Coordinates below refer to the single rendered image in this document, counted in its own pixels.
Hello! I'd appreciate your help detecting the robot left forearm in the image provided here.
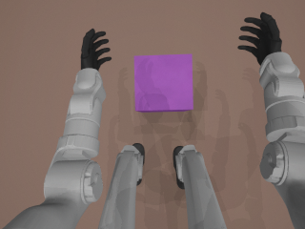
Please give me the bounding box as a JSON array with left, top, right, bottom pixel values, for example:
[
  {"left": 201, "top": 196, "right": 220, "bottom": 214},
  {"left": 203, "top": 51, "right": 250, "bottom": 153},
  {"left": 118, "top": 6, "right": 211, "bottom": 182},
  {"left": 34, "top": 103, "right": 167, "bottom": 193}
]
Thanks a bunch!
[{"left": 44, "top": 68, "right": 106, "bottom": 197}]

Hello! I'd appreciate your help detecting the robot right forearm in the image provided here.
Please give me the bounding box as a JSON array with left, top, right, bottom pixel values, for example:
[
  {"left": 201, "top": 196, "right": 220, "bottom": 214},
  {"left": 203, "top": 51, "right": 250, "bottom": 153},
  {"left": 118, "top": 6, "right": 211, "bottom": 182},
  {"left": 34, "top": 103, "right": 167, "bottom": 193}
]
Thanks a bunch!
[{"left": 259, "top": 52, "right": 305, "bottom": 144}]

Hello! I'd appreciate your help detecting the robot right thigh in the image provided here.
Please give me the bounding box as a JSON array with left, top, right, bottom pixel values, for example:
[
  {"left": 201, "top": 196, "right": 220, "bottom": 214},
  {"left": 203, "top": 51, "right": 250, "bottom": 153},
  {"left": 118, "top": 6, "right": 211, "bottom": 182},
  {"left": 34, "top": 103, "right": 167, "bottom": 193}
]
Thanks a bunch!
[{"left": 175, "top": 150, "right": 227, "bottom": 229}]

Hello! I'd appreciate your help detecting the right robot hand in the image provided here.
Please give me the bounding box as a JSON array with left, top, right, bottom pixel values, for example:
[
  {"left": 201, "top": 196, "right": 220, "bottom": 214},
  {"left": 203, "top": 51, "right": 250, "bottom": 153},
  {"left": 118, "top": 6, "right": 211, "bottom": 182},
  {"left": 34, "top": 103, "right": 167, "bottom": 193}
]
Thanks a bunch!
[{"left": 237, "top": 12, "right": 282, "bottom": 66}]

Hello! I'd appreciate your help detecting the carton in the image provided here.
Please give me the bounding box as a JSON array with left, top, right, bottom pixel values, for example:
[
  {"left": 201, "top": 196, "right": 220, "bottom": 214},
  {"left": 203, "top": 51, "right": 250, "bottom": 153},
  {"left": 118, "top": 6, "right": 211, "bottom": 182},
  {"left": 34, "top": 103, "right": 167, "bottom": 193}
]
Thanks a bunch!
[{"left": 133, "top": 53, "right": 193, "bottom": 113}]

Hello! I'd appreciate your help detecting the robot right foot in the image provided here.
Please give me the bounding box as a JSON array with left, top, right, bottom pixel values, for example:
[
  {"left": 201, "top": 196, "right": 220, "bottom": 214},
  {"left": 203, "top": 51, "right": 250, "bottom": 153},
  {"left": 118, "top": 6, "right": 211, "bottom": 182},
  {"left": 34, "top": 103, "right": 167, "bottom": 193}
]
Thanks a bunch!
[{"left": 173, "top": 146, "right": 185, "bottom": 190}]

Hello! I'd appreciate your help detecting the left robot hand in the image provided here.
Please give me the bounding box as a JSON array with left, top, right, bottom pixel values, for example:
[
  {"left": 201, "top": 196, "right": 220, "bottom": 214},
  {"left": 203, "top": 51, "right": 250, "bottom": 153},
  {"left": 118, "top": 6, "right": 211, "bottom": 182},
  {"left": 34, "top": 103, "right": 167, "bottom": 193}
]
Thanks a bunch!
[{"left": 80, "top": 29, "right": 112, "bottom": 71}]

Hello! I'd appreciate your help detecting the left robot upper arm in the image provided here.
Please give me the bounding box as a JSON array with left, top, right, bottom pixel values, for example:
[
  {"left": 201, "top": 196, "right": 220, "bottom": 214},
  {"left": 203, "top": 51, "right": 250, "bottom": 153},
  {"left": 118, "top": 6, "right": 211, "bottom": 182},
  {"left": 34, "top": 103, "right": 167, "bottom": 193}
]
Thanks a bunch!
[{"left": 3, "top": 159, "right": 103, "bottom": 229}]

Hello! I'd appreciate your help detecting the right robot upper arm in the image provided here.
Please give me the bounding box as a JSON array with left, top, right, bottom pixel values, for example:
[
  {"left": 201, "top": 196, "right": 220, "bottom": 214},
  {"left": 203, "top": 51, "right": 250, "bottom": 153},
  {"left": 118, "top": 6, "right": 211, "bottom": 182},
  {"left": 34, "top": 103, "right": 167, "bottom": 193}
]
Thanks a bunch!
[{"left": 259, "top": 140, "right": 305, "bottom": 229}]

